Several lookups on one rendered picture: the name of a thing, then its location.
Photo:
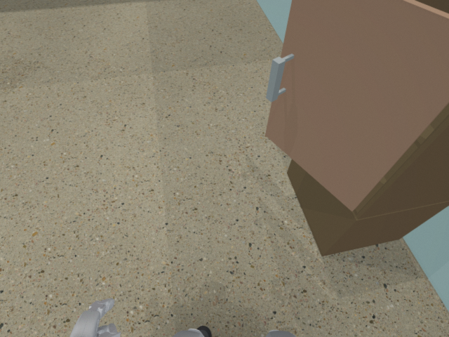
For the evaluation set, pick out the handle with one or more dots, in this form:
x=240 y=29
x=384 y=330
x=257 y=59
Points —
x=275 y=77

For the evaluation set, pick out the left robot hand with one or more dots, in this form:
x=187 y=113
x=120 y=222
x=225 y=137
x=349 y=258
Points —
x=87 y=324

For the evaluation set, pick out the cupboard door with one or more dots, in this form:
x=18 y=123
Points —
x=367 y=78

